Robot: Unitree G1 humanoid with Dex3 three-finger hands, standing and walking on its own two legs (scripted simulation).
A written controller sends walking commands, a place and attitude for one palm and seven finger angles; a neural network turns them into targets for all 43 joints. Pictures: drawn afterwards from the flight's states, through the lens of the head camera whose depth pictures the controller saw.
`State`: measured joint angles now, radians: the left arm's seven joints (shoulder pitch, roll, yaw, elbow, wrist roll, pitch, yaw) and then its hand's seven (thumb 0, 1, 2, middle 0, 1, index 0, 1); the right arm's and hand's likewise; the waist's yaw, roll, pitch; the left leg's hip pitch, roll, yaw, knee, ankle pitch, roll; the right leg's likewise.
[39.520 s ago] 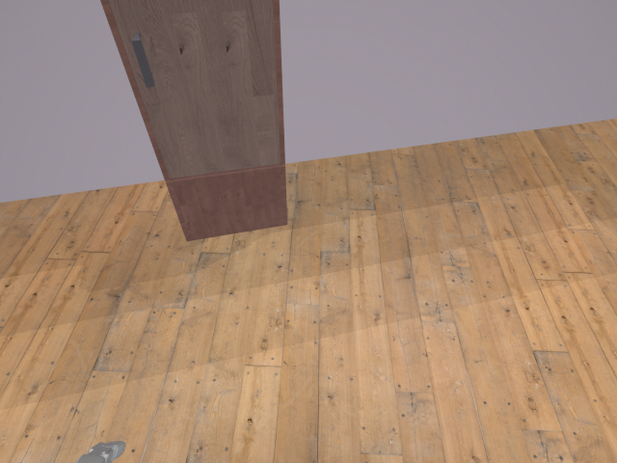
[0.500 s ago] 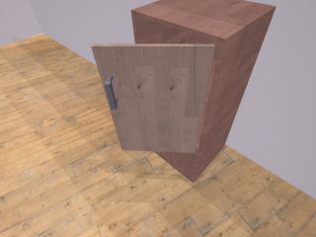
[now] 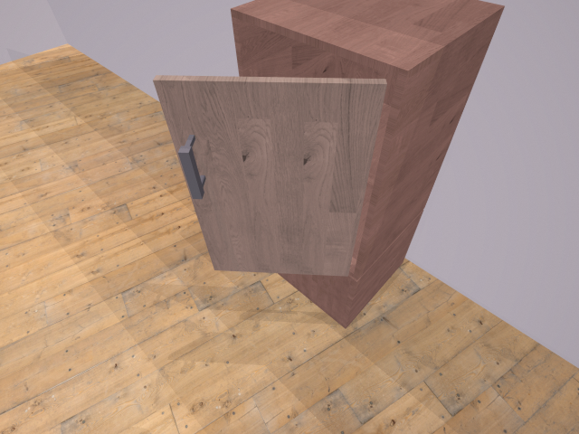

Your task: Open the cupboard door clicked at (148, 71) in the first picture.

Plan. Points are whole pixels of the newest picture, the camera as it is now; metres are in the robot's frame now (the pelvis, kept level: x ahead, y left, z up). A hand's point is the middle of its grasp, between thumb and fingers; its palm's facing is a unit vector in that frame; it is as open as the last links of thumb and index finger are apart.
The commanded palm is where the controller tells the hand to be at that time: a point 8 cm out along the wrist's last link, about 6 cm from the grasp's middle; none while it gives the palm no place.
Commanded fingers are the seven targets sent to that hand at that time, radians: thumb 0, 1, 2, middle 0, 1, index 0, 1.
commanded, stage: look again from close up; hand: left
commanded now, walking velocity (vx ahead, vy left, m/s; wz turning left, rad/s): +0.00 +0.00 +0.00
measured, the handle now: (194, 167) +0.59 +0.22 +0.02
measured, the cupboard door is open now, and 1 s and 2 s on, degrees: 40 40 40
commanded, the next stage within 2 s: raise the hand with hooked fingers in 0.62 s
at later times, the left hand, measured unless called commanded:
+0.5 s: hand out of the picture +0.02 +0.18 -0.17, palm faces +0.02 -0.98 -0.21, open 7.2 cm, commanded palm none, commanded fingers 0.00 0.90 0.90 -0.20 -0.30 -0.20 -0.30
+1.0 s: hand (174, 337) +0.25 +0.17 +0.01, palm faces +0.09 -1.00 -0.01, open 7.8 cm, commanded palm +0.14 +0.24 -0.05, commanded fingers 0.00 0.55 0.75 -0.23 -0.53 -0.23 -0.53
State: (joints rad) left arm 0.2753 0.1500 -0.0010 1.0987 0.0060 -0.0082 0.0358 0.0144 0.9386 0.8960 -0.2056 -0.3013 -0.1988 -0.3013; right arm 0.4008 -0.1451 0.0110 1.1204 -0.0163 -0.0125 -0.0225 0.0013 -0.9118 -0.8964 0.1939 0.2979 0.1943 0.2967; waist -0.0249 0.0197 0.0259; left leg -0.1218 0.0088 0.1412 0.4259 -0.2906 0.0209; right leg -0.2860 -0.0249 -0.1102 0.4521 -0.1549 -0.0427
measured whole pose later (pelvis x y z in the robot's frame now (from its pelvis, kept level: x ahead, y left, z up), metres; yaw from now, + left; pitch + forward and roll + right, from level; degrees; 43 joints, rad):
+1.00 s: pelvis +0.01 +0.01 -0.02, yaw +2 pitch +6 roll +1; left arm 0.26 0.16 0.07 0.18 -0.20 -0.32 -0.08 0.02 0.80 0.84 -0.21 -0.39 -0.20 -0.39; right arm 0.23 -0.27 -0.02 0.69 0.03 -0.32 -0.03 0.01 -0.91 -0.90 0.20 0.30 0.20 0.30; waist -0.04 0.00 -0.09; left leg -0.38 0.00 0.12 0.69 -0.42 0.03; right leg -0.53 -0.07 -0.12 0.71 -0.28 -0.03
